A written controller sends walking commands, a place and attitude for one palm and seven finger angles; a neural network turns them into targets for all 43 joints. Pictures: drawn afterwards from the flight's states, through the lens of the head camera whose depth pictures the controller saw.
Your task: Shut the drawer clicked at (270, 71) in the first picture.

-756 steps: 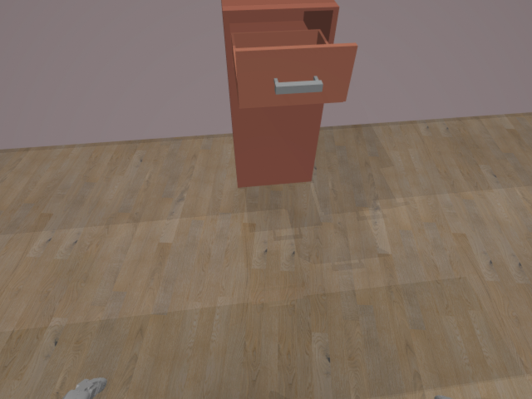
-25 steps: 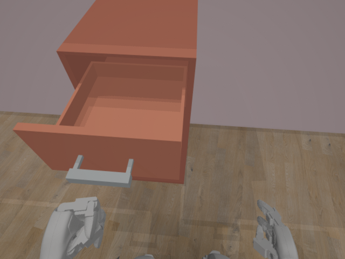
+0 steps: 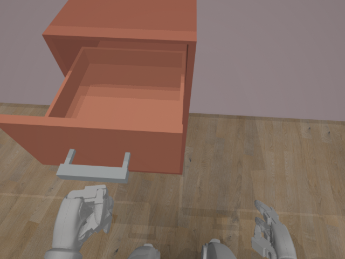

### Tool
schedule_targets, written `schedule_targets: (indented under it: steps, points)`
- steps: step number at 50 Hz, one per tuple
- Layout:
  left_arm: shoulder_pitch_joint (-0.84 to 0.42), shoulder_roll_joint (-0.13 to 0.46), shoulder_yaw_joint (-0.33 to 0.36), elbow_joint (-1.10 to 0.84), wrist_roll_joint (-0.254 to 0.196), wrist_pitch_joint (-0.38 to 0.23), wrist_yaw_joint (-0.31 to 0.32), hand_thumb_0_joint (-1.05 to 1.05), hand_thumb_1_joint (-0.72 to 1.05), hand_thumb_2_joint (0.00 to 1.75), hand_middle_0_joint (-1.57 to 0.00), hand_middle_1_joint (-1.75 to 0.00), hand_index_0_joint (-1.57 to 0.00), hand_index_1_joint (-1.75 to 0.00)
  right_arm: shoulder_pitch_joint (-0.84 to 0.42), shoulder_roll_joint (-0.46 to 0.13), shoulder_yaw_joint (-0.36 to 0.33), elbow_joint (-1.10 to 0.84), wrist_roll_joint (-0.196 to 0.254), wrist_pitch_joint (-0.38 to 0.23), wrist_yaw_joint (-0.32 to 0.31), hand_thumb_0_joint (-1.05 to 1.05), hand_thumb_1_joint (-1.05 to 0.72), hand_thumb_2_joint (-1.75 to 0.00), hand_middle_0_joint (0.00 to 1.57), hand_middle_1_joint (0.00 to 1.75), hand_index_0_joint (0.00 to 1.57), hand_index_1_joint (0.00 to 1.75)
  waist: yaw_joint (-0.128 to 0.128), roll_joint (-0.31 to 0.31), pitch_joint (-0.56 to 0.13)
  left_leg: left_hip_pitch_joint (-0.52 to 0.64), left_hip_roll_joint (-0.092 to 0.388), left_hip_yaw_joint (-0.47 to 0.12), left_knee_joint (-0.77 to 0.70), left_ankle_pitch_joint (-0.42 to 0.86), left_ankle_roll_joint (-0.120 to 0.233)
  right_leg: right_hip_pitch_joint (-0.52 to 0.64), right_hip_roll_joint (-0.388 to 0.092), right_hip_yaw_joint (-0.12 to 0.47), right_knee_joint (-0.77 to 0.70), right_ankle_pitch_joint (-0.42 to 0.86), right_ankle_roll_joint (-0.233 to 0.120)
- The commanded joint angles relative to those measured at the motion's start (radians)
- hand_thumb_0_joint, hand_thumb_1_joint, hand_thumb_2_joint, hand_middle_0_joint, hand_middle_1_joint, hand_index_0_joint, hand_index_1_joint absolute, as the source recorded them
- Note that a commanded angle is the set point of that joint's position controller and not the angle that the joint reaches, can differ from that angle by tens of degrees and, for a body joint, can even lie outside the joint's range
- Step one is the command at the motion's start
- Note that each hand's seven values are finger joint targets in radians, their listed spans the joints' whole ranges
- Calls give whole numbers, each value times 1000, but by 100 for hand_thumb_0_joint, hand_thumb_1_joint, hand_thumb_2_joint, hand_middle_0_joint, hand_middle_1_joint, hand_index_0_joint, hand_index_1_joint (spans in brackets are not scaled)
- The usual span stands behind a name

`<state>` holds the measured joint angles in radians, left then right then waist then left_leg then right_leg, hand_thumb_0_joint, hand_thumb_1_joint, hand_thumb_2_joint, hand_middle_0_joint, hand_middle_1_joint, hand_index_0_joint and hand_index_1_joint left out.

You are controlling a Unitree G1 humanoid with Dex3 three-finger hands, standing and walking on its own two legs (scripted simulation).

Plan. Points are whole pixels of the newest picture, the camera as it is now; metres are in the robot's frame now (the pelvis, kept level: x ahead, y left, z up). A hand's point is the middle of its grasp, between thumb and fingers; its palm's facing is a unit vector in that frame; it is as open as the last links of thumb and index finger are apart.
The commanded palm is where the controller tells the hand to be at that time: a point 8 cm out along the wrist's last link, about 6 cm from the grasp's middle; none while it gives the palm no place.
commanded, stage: bring the fist close to the handle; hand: left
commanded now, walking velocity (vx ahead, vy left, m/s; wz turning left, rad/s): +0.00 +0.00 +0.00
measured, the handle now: (96, 164) +0.30 +0.18 +0.06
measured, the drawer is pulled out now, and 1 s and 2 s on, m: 0.28 0.23 0.12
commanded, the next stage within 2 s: push the drawer shut in 0.22 s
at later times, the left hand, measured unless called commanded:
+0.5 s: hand (113, 214) +0.20 +0.13 +0.06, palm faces -0.02 -1.00 -0.06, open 3.3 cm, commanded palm +0.19 +0.19 +0.07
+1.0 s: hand (116, 183) +0.26 +0.13 +0.06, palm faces -0.03 -1.00 -0.06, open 3.0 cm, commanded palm +0.25 +0.19 +0.07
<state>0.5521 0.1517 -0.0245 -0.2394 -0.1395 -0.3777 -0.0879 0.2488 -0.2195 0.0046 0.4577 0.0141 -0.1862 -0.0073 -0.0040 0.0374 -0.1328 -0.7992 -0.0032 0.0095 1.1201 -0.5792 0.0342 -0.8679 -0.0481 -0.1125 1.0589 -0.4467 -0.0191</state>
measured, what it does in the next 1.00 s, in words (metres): stands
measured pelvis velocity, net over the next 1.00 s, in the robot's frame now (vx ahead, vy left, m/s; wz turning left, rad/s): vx -0.01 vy -0.01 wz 0.02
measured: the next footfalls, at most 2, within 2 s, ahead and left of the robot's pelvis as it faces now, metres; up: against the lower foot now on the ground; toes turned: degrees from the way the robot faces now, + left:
none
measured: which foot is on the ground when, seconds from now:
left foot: down 0.00-1.00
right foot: down 0.00-1.00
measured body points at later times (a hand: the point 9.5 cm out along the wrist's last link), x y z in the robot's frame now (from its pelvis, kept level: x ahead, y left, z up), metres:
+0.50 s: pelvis +0.00 -0.01 +0.00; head +0.06 -0.01 +0.44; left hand +0.20 +0.18 +0.07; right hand +0.19 -0.24 -0.07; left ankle -0.02 +0.09 -0.66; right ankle +0.04 -0.12 -0.66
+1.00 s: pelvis -0.01 -0.01 +0.01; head +0.07 -0.02 +0.45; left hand +0.26 +0.19 +0.07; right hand +0.17 -0.25 -0.08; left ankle -0.02 +0.09 -0.66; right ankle +0.04 -0.12 -0.66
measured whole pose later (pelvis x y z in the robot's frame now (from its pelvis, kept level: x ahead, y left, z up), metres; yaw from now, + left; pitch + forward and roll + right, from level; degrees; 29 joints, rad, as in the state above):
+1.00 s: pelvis -0.01 -0.01 +0.01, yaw +1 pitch +15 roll -1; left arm 0.21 0.19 0.03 0.03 -0.17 -0.35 -0.10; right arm 0.25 -0.26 0.02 0.51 0.02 -0.18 -0.03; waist -0.02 0.04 -0.12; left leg -0.79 -0.01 -0.01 1.07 -0.54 0.02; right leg -0.85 -0.05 -0.13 1.02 -0.42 -0.03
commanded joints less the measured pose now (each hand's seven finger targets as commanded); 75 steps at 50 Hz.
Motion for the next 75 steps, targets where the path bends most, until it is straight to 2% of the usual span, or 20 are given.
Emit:
schedule_targets:
  steps: [1,6,9,13,16,19,22,24,27,29,30,36,42,50,55,60,63,69,73,75]
  points:
    - [49,52,35,-211,-14,-54,7,0,90,90,-140,-160,-140,-160,-31,-117,-53,-168,10,-38,-13,0,-90,-90,20,30,20,30,-15,-50,-197,48,5,-57,-201,363,-29,245,37,35,-125,207,-9]
    - [65,45,20,-207,-6,-39,4,0,90,90,-140,-160,-140,-160,-42,-118,-48,-190,12,-21,-14,0,-90,-90,20,30,20,30,-16,-49,-168,23,-2,-48,-204,294,-22,243,34,45,-141,157,-9]
    - [60,92,67,-230,-11,-57,9,0,90,90,-140,-160,-140,-160,-42,-117,-49,-185,11,-19,-19,0,-90,-90,20,30,20,30,-6,-42,-177,16,-3,-47,-201,289,-21,259,33,54,-143,150,-13]
    - [56,69,46,-259,-24,-94,7,0,90,90,-140,-160,-140,-160,-32,-110,-49,-180,10,-28,-17,0,-90,-90,20,30,20,30,-13,0,-192,40,-1,-46,-189,318,-25,239,35,49,-132,176,-12]
    - [78,63,41,-229,-22,-99,-1,0,90,90,-140,-160,-140,-160,-34,-113,-49,-179,10,-25,-16,0,-90,-90,20,30,20,30,-19,-28,-187,22,-3,-45,-181,312,-21,242,34,54,-133,178,-10]
    - [-4,69,32,-202,-14,-87,-6,0,90,90,-140,-160,-140,-160,-39,-123,-45,-175,9,-25,-18,0,-90,-90,20,30,20,30,-41,-30,-141,-7,-4,-47,-176,250,-18,209,30,62,-146,111,-9]
    - [-62,88,53,-177,-15,-73,-7,0,90,90,-140,-160,-140,-160,-32,-129,-44,-175,10,-25,-24,0,-90,-90,20,30,20,30,-41,-49,-152,-18,-6,-45,-172,216,-16,209,28,76,-159,67,-6]
    - [-78,114,86,-175,-17,-68,-3,0,90,90,-140,-160,-140,-160,-32,-132,-44,-173,10,-24,-28,0,-90,-90,20,30,20,30,-30,-46,-180,-8,-6,-45,-175,239,-15,234,29,77,-156,91,-9]
    - [-139,98,79,-176,-31,-61,-1,0,90,90,-140,-160,-140,-160,-29,-128,-37,-174,11,-27,-28,0,-90,-90,20,30,20,30,-26,-17,-205,3,-11,-37,-182,249,-15,261,25,85,-166,108,-6]
    - [-157,127,120,-155,-38,-57,7,0,90,90,-140,-160,-140,-160,-23,-130,-39,-159,11,-28,-31,0,-90,-90,20,30,20,30,-25,-39,-223,7,-9,-38,-183,272,-15,285,27,87,-170,139,-6]
    - [-143,106,105,-136,-40,-52,3,0,90,90,-140,-160,-140,-160,-22,-128,-36,-162,10,-28,-29,0,-90,-90,20,30,20,30,-23,-30,-230,7,-11,-32,-187,271,-15,299,25,91,-175,144,-4]
    - [-301,118,105,-57,-42,-41,-2,0,90,90,-140,-160,-140,-160,-20,-144,-30,-131,10,-34,-31,0,-90,-90,20,30,20,30,-52,-46,-172,-7,-9,-39,-191,243,-15,264,23,90,-190,113,0]
    - [-434,123,109,-17,-47,-52,-14,0,90,90,-140,-160,-140,-160,-22,-149,-30,-102,10,-47,-32,0,-90,-90,20,30,20,30,-51,1,-224,25,-12,-39,-201,262,-16,275,19,87,-184,137,-2]
    - [-532,126,118,70,-45,-28,-8,0,90,90,-140,-160,-140,-160,-21,-156,-32,-86,11,-37,-28,0,-90,-90,20,30,20,30,-46,-44,-254,58,-9,-43,-236,278,-16,307,20,76,-196,160,1]
    - [-596,107,98,100,-34,-27,3,0,90,90,-140,-160,-140,-160,-28,-153,-31,-79,9,-30,-22,0,-90,-90,20,30,20,30,-37,-7,-254,92,-7,-47,-253,317,-23,298,20,65,-186,194,-6]
    - [-663,88,81,155,-23,-38,15,0,90,90,-140,-160,-140,-160,-29,-154,-30,-71,7,-18,-15,0,-90,-90,20,30,20,30,-50,-64,-232,82,-5,-50,-262,295,-21,294,21,66,-195,178,-3]
    - [-759,86,66,159,-13,-47,24,0,90,90,-140,-160,-140,-160,-31,-155,-30,-59,7,-15,-13,0,-90,-90,20,30,20,30,-56,-9,-233,98,-4,-55,-261,276,-26,258,19,65,-188,152,-6]
    - [-834,134,115,233,-6,-46,31,0,90,90,-140,-160,-140,-160,-24,-160,-32,-39,6,3,-15,0,-90,-90,20,30,20,30,-54,-41,-264,88,-5,-49,-262,282,-21,290,20,75,-193,166,-5]
    - [-927,123,111,283,-10,-43,27,0,90,90,-140,-160,-140,-160,-22,-158,-30,-22,9,12,-17,0,-90,-90,20,30,20,30,-61,-11,-273,100,-7,-50,-264,282,-25,284,19,76,-193,171,-6]
    - [-931,131,129,317,-17,-39,27,0,90,90,-140,-160,-140,-160,-14,-160,-31,-16,7,15,-18,0,-90,-90,20,30,20,30,-60,-35,-294,102,-7,-45,-265,304,-22,308,21,79,-197,201,-4]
